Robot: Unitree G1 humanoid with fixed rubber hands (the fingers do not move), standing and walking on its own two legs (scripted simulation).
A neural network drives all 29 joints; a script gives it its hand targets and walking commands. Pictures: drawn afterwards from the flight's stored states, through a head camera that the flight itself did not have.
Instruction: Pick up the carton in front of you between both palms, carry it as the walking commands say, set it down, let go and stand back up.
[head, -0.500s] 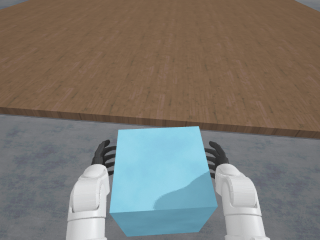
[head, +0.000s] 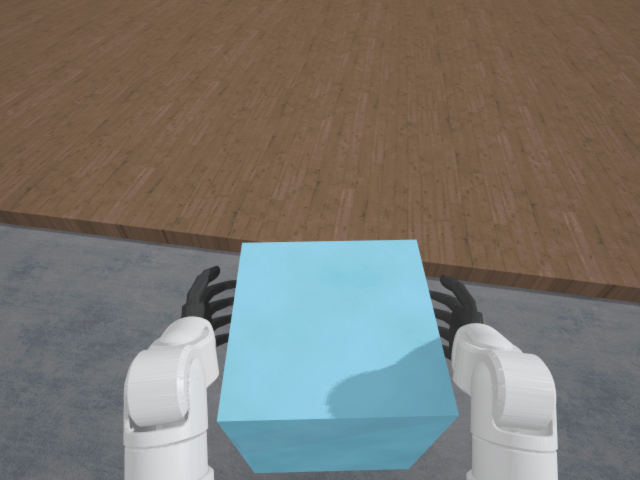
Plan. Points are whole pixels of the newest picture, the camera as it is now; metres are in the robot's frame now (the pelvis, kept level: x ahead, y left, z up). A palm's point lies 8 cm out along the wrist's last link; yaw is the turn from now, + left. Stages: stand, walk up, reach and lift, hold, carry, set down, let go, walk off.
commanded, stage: carry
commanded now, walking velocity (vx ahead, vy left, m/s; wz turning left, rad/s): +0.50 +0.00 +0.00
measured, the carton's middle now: (330, 363) +0.27 +0.00 +0.01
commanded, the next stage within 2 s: none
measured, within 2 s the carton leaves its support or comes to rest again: neither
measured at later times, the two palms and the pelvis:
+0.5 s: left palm (237, 159) +0.60 +0.16 +0.09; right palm (411, 167) +0.59 -0.14 +0.09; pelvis +0.33 +0.02 +0.00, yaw -1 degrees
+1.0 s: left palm (261, 32) +1.00 +0.16 +0.16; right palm (390, 37) +1.00 -0.14 +0.15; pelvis +0.65 +0.01 -0.01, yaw +0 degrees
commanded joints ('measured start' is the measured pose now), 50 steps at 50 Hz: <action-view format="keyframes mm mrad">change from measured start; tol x16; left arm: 1 -438 -878 -702 -27 -416 20 -269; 30 -410 -825 -691 -116 -413 18 -263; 38 -699 -754 -711 -201 -475 52 -239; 50 -1145 -730 -560 231 -488 120 -216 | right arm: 1 -537 865 708 -79 397 -23 238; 24 -411 844 725 -144 396 -60 270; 37 -757 762 727 -232 428 -3 205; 50 -1237 721 562 195 470 85 186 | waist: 1 -2 -152 -148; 6 -48 301 -354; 10 -38 50 -308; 26 -32 161 -146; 30 13 -304 -344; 34 -3 -43 -321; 50 -16 -127 -220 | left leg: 1 156 -49 77 -99 90 19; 4 672 5 4 -162 -41 51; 6 891 377 -689 -397 -184 245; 12 683 238 -225 -379 184 122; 24 725 156 0 -365 432 102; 27 627 103 90 -89 551 51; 30 -29 -103 -40 599 -327 -21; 32 -103 -10 -158 709 -281 34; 44 -100 -11 -28 130 29 28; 50 156 -92 48 -82 74 88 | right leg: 1 41 -199 63 6 422 -90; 3 -60 -139 -38 264 529 -43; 6 -659 40 89 943 -154 24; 7 -699 -25 155 1018 -148 -4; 22 -585 -14 -4 292 283 -20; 27 -183 74 -104 163 234 -51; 28 30 -7 -5 173 156 -53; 30 326 -391 729 -56 -3 -257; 36 122 -268 272 -18 346 -153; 50 84 -166 30 230 635 -113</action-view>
